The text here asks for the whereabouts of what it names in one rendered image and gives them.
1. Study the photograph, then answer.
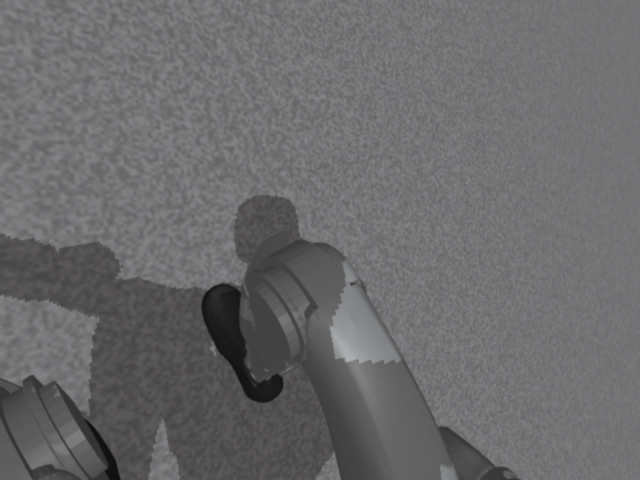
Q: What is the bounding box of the left robot foot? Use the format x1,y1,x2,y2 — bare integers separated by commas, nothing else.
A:
84,418,121,480

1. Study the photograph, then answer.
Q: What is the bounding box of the right robot foot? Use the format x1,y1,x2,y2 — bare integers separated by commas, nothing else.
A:
202,284,283,403

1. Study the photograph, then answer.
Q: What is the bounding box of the right robot hand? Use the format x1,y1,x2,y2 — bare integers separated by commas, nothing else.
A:
439,427,495,480

